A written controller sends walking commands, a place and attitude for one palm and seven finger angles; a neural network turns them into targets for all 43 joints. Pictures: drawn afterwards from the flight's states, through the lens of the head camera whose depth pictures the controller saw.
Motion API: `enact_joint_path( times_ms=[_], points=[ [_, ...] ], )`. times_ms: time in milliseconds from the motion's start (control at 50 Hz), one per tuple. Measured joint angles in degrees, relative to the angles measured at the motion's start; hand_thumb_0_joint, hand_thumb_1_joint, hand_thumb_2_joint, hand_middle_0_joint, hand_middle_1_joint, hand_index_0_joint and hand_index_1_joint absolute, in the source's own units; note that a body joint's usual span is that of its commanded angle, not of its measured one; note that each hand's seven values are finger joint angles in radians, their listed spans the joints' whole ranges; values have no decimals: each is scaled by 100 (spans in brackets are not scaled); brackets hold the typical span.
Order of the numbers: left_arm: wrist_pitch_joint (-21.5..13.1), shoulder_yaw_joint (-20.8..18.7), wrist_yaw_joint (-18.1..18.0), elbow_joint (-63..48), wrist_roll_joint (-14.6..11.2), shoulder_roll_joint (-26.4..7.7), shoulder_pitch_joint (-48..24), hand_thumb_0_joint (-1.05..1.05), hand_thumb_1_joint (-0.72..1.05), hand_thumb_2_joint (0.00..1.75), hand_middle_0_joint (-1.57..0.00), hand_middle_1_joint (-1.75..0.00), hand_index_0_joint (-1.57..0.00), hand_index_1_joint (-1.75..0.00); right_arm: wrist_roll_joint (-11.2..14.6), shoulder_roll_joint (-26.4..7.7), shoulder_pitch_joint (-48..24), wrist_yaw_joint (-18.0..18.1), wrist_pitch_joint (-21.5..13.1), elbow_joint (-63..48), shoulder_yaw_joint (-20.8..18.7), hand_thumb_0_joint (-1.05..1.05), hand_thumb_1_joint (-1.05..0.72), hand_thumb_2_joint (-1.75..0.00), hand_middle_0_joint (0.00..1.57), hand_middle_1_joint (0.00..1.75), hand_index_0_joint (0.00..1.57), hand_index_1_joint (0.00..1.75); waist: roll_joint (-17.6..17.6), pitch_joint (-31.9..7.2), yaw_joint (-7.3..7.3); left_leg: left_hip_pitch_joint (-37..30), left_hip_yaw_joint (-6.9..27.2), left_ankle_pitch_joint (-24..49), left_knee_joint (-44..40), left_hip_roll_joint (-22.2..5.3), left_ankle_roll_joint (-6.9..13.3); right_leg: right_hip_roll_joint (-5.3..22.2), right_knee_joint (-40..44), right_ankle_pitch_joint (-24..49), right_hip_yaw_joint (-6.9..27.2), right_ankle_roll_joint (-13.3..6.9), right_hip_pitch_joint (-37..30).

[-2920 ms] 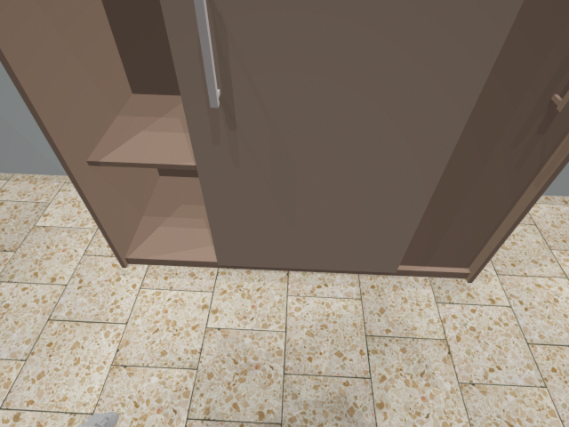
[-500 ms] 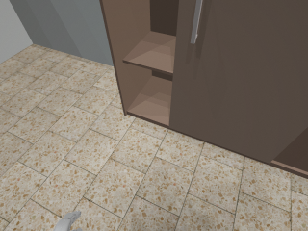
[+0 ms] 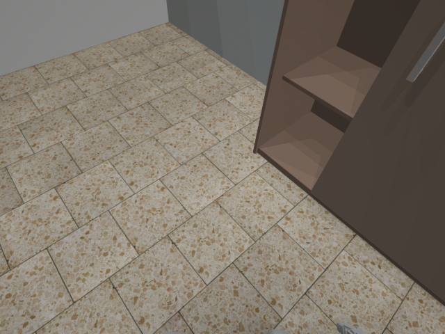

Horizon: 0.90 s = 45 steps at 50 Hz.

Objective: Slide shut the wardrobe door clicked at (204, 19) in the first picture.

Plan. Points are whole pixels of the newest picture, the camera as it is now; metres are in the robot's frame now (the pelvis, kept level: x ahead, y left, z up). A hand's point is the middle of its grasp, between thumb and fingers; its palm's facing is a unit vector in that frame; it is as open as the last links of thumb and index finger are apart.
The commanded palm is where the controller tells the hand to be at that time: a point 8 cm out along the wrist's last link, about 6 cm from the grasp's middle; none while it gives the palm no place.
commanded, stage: walk to a spot facing it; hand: right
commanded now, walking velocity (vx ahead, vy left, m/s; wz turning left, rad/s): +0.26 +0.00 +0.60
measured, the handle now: out of the picture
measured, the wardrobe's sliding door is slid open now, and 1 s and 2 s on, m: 0.39 0.39 0.39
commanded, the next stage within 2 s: turn to face it in 1.04 s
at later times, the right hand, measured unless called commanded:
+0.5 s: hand (338, 329) +0.18 -0.23 -0.16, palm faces -0.24 +0.96 -0.16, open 7.4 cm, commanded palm none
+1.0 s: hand (232, 217) +0.41 +0.00 -0.16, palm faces -0.57 +0.80 -0.21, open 7.4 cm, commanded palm none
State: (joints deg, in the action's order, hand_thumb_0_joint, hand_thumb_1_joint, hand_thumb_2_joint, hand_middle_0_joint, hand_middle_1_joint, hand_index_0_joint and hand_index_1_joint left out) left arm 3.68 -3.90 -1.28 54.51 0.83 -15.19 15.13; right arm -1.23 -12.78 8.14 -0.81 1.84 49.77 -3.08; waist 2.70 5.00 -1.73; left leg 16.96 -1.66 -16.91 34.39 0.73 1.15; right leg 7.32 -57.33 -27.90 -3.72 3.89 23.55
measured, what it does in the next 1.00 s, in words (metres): walks ahead, turning left: right foot, then left foot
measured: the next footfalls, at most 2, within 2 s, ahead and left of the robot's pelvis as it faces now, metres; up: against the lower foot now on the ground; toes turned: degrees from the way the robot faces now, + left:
right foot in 0.30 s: +0.09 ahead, -0.13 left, +0.00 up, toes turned +5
left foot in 0.84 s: +0.26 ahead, +0.19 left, +0.00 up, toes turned +39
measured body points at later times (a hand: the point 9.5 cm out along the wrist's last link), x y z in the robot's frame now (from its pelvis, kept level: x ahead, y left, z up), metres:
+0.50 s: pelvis +0.07 -0.04 +0.02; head +0.08 -0.08 +0.47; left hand +0.01 +0.19 -0.11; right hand +0.19 -0.28 -0.14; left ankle +0.04 +0.11 -0.62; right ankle +0.05 -0.13 -0.73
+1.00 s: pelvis +0.20 +0.09 +0.00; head +0.24 +0.11 +0.44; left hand +0.06 +0.28 -0.16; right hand +0.44 -0.04 -0.14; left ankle +0.23 +0.16 -0.73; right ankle +0.24 -0.08 -0.62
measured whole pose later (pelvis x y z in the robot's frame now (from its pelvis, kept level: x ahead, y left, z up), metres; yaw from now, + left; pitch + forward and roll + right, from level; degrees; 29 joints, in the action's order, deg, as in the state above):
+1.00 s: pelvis +0.20 +0.09 +0.00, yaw +35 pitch -1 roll +0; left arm -0.4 -3.3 -0.9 57.9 1.1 -8.9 18.2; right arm -1.1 -11.9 7.8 -0.7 -1.9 53.3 -3.8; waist -1.1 6.0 -2.5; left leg 20.2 -7.0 -13.1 34.2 3.8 7.1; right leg 10.6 -75.4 -19.8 -3.0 3.5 26.3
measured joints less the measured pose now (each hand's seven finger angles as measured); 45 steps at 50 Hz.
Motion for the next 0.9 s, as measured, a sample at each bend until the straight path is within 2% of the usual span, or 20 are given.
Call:
enact_joint_path(
  times_ms=[40,80,180,240,280,300,320,340,380,420,480,580,680,740,780,820,840,860,880,900],
  points=[
    [22,-12,11,3,14,-10,-52,1,91,90,-20,-29,-20,-30,-4,35,32,34,31,-9,15,0,-90,-89,20,30,20,30,-62,-20,6,-61,142,117,-205,46,3,-72,-323,253,82,54,225],
    [-1,-11,34,-40,36,-3,-90,1,91,90,-20,-29,-20,-30,-8,50,86,35,32,19,31,0,-90,-89,20,30,20,30,-129,-66,3,-117,276,254,-394,88,8,-110,-293,450,97,105,321],
    [-90,4,127,-158,57,46,-115,1,91,90,-20,-29,-20,-30,-37,52,336,-11,-5,118,55,0,-90,-89,20,30,20,30,-272,-290,79,-220,575,380,-660,185,12,-221,395,523,65,117,197],
    [-182,22,154,-243,32,108,-117,1,91,90,-20,-29,-20,-30,-56,7,526,-27,-20,174,36,0,-90,-89,20,30,20,30,-390,-427,181,-235,781,352,-671,213,-33,-368,1133,406,45,44,-107],
    [-299,55,142,-329,14,158,-87,1,91,90,-20,-29,-20,-30,-51,-49,661,-35,5,213,-7,0,-90,-89,20,30,20,30,-479,-510,222,-182,932,236,-503,235,-97,-470,1941,593,-21,-12,-509],
    [-387,81,122,-391,10,162,-48,1,91,90,-20,-29,-20,-30,-44,-69,736,-39,30,224,-34,0,-90,-89,20,30,20,30,-476,-561,217,-74,975,1,-250,282,-98,-473,2385,694,-43,-104,-714],
    [-461,108,94,-414,29,200,-35,1,90,90,-20,-29,-20,-30,-30,-99,775,-43,74,267,-77,0,-90,-89,20,30,20,30,-517,-574,197,101,969,-452,223,294,-89,-477,2392,898,-117,-263,-735],
    [-510,147,74,-422,46,237,-3,1,90,90,-20,-29,-20,-30,-35,-119,804,-57,124,323,-119,0,-90,-89,20,30,20,30,-534,-583,180,322,850,-736,813,286,-93,-451,2331,939,-208,-400,-771],
    [-569,214,47,-382,61,333,133,1,90,90,-20,-29,-20,-30,-82,-168,816,-126,174,416,-194,0,-90,-89,20,30,20,30,-553,-593,152,768,536,-639,1941,195,-141,-397,2504,950,-362,-534,-1001],
    [-600,271,18,-275,48,438,307,1,90,90,-20,-29,-20,-30,-111,-218,795,-193,160,439,-251,1,-90,-89,20,30,20,30,-571,-588,168,1153,298,-171,2714,52,-212,-360,2893,1051,-495,-538,-1296],
    [-653,312,-21,-71,13,576,555,1,90,90,-20,-29,-20,-30,-120,-229,765,-215,119,416,-299,1,-90,-90,20,30,20,30,-564,-547,207,1579,174,437,3296,-130,-310,-323,3381,1166,-708,-517,-1676],
    [-706,314,-57,251,-13,776,913,1,90,90,-20,-29,-20,-30,-114,-133,664,-204,148,481,-308,0,-91,-90,19,30,20,30,-551,-424,170,1950,61,784,3280,-383,-402,-305,3693,1038,-1103,-478,-2129],
    [-707,299,-59,523,30,897,1206,1,90,90,-20,-29,-20,-30,-116,48,350,-234,190,574,-240,0,-91,-90,19,30,19,30,-517,-207,22,1971,-286,750,2410,-553,-368,-266,3734,736,-1491,-358,-2514],
    [-683,264,-45,655,72,903,1331,1,90,90,-20,-29,-20,-30,-104,167,56,-252,165,552,-185,1,-91,-90,19,30,19,30,-455,-40,-117,1815,-496,600,1599,-531,-248,-196,3668,494,-1704,-222,-2732],
    [-659,232,-30,726,85,882,1398,1,90,90,-20,-29,-20,-30,-97,228,-154,-259,99,484,-153,1,-91,-90,19,30,19,30,-388,69,-190,1641,-620,442,1072,-424,-95,-93,3518,274,-1842,-94,-2850],
    [-620,198,0,781,75,855,1465,1,90,90,-20,-29,-20,-30,-96,248,-316,-253,-29,378,-123,1,-91,-90,19,30,20,30,-314,154,-209,1338,-769,276,596,-228,98,118,3048,-34,-1952,31,-2872],
    [-587,189,26,807,52,858,1514,1,90,90,-20,-29,-20,-30,-99,223,-349,-250,-131,318,-111,1,-91,-90,19,30,20,30,-330,167,-180,1069,-842,359,289,-140,200,262,2492,-174,-1960,68,-2768],
    [-541,186,62,812,8,861,1535,1,90,90,-20,-30,-20,-30,-95,184,-367,-233,-249,262,-103,0,-90,-90,19,30,20,30,-370,164,-126,985,-864,776,215,-100,422,411,1611,-110,-1796,29,-2477],
    [-478,178,77,812,-30,843,1440,1,90,90,-20,-30,-20,-30,-51,158,-388,-195,-346,227,-102,0,-90,-90,19,30,20,30,-377,206,-93,1029,-848,731,471,-46,557,465,502,-201,-1358,15,-2027],
    [-425,164,75,792,-45,814,1283,1,90,90,-20,-30,-20,-30,-7,134,-382,-153,-393,207,-102,0,-90,-90,20,30,20,30,-388,245,-88,1000,-812,525,638,11,624,404,-498,-180,-876,-14,-1548]
  ],
)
